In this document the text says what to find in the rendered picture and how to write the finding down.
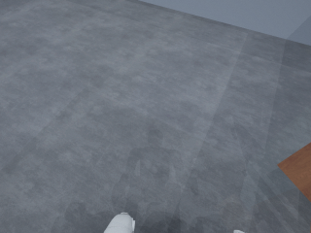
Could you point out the robot left thigh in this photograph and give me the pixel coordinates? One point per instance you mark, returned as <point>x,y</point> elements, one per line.
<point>121,223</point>

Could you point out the cupboard door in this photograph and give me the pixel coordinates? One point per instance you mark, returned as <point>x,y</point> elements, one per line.
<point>297,168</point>

